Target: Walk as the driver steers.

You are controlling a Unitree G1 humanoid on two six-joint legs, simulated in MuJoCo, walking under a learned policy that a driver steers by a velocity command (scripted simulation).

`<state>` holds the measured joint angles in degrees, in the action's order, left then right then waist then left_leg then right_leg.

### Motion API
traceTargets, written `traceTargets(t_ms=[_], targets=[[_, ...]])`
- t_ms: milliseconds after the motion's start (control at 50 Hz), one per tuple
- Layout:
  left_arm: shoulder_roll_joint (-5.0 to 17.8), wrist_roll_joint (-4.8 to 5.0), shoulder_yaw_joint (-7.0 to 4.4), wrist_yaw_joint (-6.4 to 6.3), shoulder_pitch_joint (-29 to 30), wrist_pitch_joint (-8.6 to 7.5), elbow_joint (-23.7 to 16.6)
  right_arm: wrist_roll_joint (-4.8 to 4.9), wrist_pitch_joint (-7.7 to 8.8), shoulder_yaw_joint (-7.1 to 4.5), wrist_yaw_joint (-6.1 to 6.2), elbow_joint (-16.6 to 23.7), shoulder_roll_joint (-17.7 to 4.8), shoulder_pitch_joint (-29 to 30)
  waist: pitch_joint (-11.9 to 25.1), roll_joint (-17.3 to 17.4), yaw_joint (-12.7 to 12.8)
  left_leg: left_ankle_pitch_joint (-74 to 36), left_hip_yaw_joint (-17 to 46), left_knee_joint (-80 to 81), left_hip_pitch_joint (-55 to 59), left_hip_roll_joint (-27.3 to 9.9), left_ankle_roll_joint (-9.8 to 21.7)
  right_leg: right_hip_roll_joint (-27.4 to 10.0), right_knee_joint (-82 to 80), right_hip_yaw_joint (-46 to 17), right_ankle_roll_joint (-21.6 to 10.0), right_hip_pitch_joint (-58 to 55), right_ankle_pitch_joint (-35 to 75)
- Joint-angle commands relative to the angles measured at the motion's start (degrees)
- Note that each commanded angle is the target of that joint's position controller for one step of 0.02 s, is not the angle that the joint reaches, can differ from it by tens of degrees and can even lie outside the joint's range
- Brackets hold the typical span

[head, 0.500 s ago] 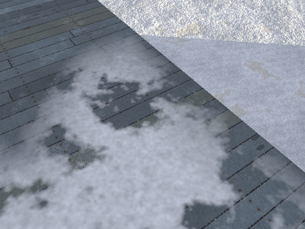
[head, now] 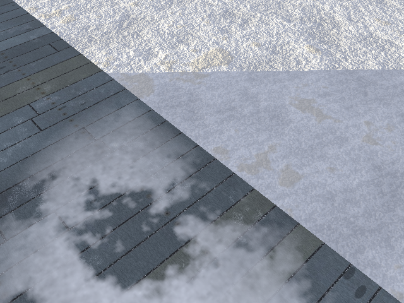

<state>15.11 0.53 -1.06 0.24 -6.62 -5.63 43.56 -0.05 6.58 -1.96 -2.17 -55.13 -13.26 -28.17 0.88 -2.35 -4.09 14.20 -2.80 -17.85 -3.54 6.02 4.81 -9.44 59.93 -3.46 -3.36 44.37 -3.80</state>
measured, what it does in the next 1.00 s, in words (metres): walks ahead, turning left: right foot, then left foot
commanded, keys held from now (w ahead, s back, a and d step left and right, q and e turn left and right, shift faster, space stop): w+shift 0.04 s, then w+q+shift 0.92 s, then w+shift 0.04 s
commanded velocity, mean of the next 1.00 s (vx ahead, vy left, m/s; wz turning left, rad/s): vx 1.00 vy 0.00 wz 0.72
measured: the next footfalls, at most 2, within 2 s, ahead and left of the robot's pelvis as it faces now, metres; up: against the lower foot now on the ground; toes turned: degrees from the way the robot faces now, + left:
right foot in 0.22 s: +0.47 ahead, -0.14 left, +0.00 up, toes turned +6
left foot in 0.72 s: +0.78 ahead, +0.21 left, +0.00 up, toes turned +34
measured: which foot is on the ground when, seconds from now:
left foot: down 0.00-0.24, up 0.26-0.70, down 0.72-1.00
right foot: up 0.00-0.20, down 0.22-0.72, up 0.74-1.00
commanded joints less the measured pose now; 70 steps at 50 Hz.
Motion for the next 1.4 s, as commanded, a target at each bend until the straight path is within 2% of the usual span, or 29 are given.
traceTargets(t_ms=[20, 140, 180, 220, 240, 260, 280, 320, 380, 580, 640, 680, 700, 720, 740, 760, 800, 840, 960, 1080, 1120, 1160, 1180, 1200, 1220, 1240, 1280, 1340, 1400], targets=[[1.5, -0.50, 0.09, 0.58, 5.2, -0.87, -4.1, 0.46, 1.63, -0.65, 1.20, 4.8, -6.4, 4.4, -8.5, 2.7, 2.0, -10.9, 7.9, 13.3, -12.5, -12.6, 7.2, 0.7, -12.8, 3.3, 1.3, -3.3, 15.1], [2.4, 0.92, -0.43, 3.22, 16.3, -3.06, -9.1, 1.75, -0.54, -0.68, 2.79, 2.3, -8.3, -3.9, -10.5, 4.1, 0.3, -21.4, 10.4, 11.0, 3.8, -17.3, 6.5, 6.4, -32.7, 2.9, 1.2, -7.5, 15.9], [5.6, 1.14, -1.96, 2.99, 11.2, -3.25, -8.7, 1.04, -1.77, -1.42, 3.53, 2.9, -10.4, -2.4, -5.1, 7.5, 4.5, -41.7, 11.6, 2.5, 10.0, -18.6, 5.2, 9.7, -32.3, 3.3, 0.7, -14.5, 9.5], [10.4, 2.54, -4.34, 1.40, -8.7, -2.62, -4.9, -1.13, -3.00, -1.68, 3.09, 4.0, -12.0, 1.6, 8.0, 11.6, 16.3, -51.3, 10.1, -21.5, 3.2, -16.0, 2.8, 8.9, -27.8, 3.1, -1.5, -39.6, 3.3], [16.2, 1.40, -5.48, 0.12, -20.9, -1.77, -2.5, -2.75, -2.61, -0.35, 3.00, 7.0, -6.9, 1.6, 20.3, 3.3, 18.0, -32.3, 9.4, -41.8, -12.8, -11.4, 1.7, -4.7, -22.1, -11.8, -2.2, -62.5, -2.5], [16.2, 0.51, -5.66, 1.36, -22.6, -2.18, -1.0, 1.28, -1.02, 2.10, 1.81, 6.5, 3.7, -10.4, 33.6, -22.3, 10.3, 10.0, 12.0, -62.6, -32.4, -2.8, -1.1, -16.3, -34.8, -43.2, -12.2, -81.1, -31.0], [9.7, 0.40, -4.72, 1.38, -20.2, -2.11, -1.5, 3.90, -0.43, 0.69, 2.39, 6.5, -3.0, -5.2, 27.1, -16.7, 12.7, 7.8, 14.1, -66.3, -37.5, -6.9, 0.4, -13.4, -42.4, -44.3, -8.2, -75.1, -39.8], [5.5, -0.40, -3.93, 1.09, -13.7, -1.97, -0.4, 3.39, -0.51, -0.55, 3.11, 11.1, -5.8, 10.4, 8.2, 0.1, 12.3, 3.2, 10.3, -66.1, -41.1, -10.9, 0.9, -10.4, -43.1, -25.0, -4.7, -55.6, -21.7], [0.6, -1.63, -3.26, 1.31, -6.2, -2.32, 1.5, 3.42, -3.56, -1.77, 2.12, 11.8, -2.7, 7.6, 1.1, -1.7, 4.5, 0.5, 10.8, -61.1, -33.5, -16.4, 1.0, -7.6, -46.8, -9.7, -5.0, -37.9, -10.5], [8.8, -0.43, -5.38, -1.13, -5.0, -1.64, 1.5, 2.17, -5.54, -1.95, -0.30, 17.1, -4.7, 21.7, -11.1, 4.5, 3.2, -21.0, 1.8, -36.4, -39.1, -16.4, 0.8, -3.8, -53.9, 18.6, -1.7, -39.1, 8.2], [13.8, 0.52, -6.61, -1.20, -5.5, -0.33, 0.5, 2.52, -5.23, -3.30, -1.25, 17.7, -7.8, 21.8, -7.4, 2.0, 1.6, -18.2, -7.3, -30.3, -29.2, -10.0, 3.4, -4.3, -46.4, 21.5, -0.6, -47.6, 43.8], [16.1, 2.14, -7.45, -0.53, -3.6, 1.07, -1.0, 3.76, -6.90, -5.96, -0.78, 16.1, -13.2, 9.6, -0.4, -4.6, -6.0, -8.6, -9.5, -31.9, -13.7, -5.4, 5.9, -5.7, -28.9, 21.0, -1.2, -49.2, 66.2], [15.5, 2.72, -7.34, -0.19, -1.3, 1.04, -2.1, 3.71, -7.63, -8.52, -0.24, 12.9, -18.0, -2.9, 5.7, -4.8, -12.0, -6.0, -7.0, -30.1, 4.0, -3.7, 8.2, -4.9, -12.4, 18.9, -1.3, -41.7, 63.4], [10.1, 2.76, -5.82, 0.30, 1.3, 0.29, -1.9, 4.33, -8.10, -9.46, 0.58, 10.3, -18.9, -9.3, 2.9, 3.2, -14.8, -5.8, 0.1, -23.5, 13.1, -4.7, 11.1, 3.6, 14.0, 18.3, 1.6, -28.7, 25.0], [-1.8, 1.02, -2.84, 1.18, -5.2, -2.27, -5.4, 2.56, -7.47, -7.81, -0.26, 11.2, -18.7, -1.8, 1.3, 26.1, -0.9, -4.9, 23.6, -17.3, 18.8, -9.6, 18.3, 15.2, 36.5, 9.7, 3.3, -7.0, -30.9], [-0.9, 1.23, -1.38, 1.20, -4.6, -4.41, -10.3, 0.34, -4.75, -5.46, -1.35, 14.4, -14.5, 1.9, 11.4, 23.2, 1.2, 17.9, 49.4, -1.1, 20.6, -18.8, 23.2, 15.1, 38.4, -2.9, 0.9, 2.1, -29.2], [4.7, 2.73, -2.85, 0.11, 5.4, -5.15, -11.4, 0.62, -1.62, -4.50, -2.05, 14.0, -9.8, 2.3, 1.0, 1.2, 1.3, 22.3, 48.6, 6.0, 7.5, -18.7, 16.4, 10.1, 26.7, -3.2, -1.8, 1.9, -20.1], [4.0, 0.65, -2.89, -0.29, 1.3, -3.61, -10.3, 0.67, -0.42, -4.36, -1.26, 15.9, -9.9, 9.7, -0.8, -1.8, 6.7, 14.8, 41.4, 2.4, -6.9, -15.2, 16.0, 6.6, 19.2, -5.2, 0.5, -6.3, -16.0], [0.9, -0.87, -2.36, -0.29, 13.9, -2.13, -14.6, 1.90, -1.67, -3.47, 3.41, 16.8, -6.6, 7.0, -5.6, 1.7, 1.5, -4.2, 24.0, 2.5, -15.4, -5.7, 12.3, 7.6, -14.5, -0.6, 7.2, -11.9, 0.3], [2.4, 1.36, -3.76, 1.39, 18.8, -3.35, -17.6, 2.21, -2.68, -3.58, 3.80, 12.8, -5.4, 1.4, -5.7, 8.5, -3.7, -8.6, 23.7, -1.7, -7.8, -9.1, 8.8, 9.3, -31.8, 1.4, 5.5, -17.2, 11.6], [4.8, 1.85, -4.83, 1.45, 15.6, -3.99, -17.6, 1.72, -3.44, -4.20, 4.06, 12.7, -7.3, 2.3, -4.4, 9.2, -0.7, -26.3, 24.5, -6.5, 0.3, -11.3, 8.1, 10.3, -33.1, 2.7, 3.0, -17.5, 5.5], [8.3, 2.04, -6.60, 0.69, -1.6, -3.68, -14.7, -0.65, -3.84, -4.31, 2.88, 14.6, -9.7, 8.4, 5.6, 11.0, 10.4, -48.3, 21.5, -23.8, -1.6, -10.0, 5.6, 9.6, -30.0, 4.0, -1.3, -36.9, 3.0], [9.9, 1.36, -6.55, 0.10, -18.1, -2.84, -12.0, -2.34, -3.47, -3.02, 2.37, 16.8, -6.5, 12.3, 16.7, 6.1, 17.3, -36.2, 19.3, -44.8, -15.6, -7.3, 4.6, 1.8, -23.8, -5.9, -3.2, -59.5, -5.1], [13.5, -0.43, -7.26, 1.51, -21.3, -3.55, -8.5, 1.51, -2.72, -1.33, 2.11, 16.9, 0.2, -1.3, 24.8, -24.1, 8.9, 11.7, 15.9, -66.0, -36.6, 2.8, -0.2, -12.2, -39.2, -44.8, -14.4, -75.0, -30.1], [7.2, 0.49, -6.10, 2.09, -19.7, -3.45, -9.5, 3.02, -2.63, -1.10, 2.21, 16.1, -4.7, 2.2, 19.7, -20.6, 11.6, 11.0, 15.9, -68.5, -43.4, -2.4, 0.6, -11.2, -43.6, -51.7, -12.6, -73.9, -46.4], [3.7, 0.44, -5.28, 1.56, -16.8, -2.56, -9.0, 2.40, -2.62, -1.57, 1.80, 18.0, -7.8, 11.8, 10.4, -10.8, 13.1, 8.0, 13.6, -68.1, -45.6, -4.4, 0.8, -9.0, -44.0, -40.5, -10.3, -65.6, -41.1], [5.1, -1.06, -5.09, 1.57, -15.0, -2.03, -7.1, -0.01, -1.64, -0.97, 1.15, 20.9, -5.6, 21.2, 1.6, 4.6, 9.4, 4.6, 12.0, -60.5, -40.8, -6.7, 1.7, -3.9, -45.5, -27.7, -7.7, -49.1, -24.5], [1.1, -0.24, -3.06, 2.25, -11.9, -2.47, -5.4, 1.20, -2.10, -0.54, 0.75, 19.0, -3.4, 16.3, -1.2, 0.3, 3.4, 4.4, 11.4, -52.3, -36.4, -11.0, 0.8, -2.1, -48.5, -20.5, -9.1, -38.6, -16.9], [5.3, 0.53, -3.65, 1.75, -13.3, -2.39, -4.0, 0.10, -1.79, 0.24, 1.00, 20.4, -3.1, 20.4, -5.8, 1.3, 3.5, -2.5, 9.8, -45.2, -42.7, -13.7, -1.2, -3.2, -52.1, -16.8, -10.9, -35.2, -12.4]])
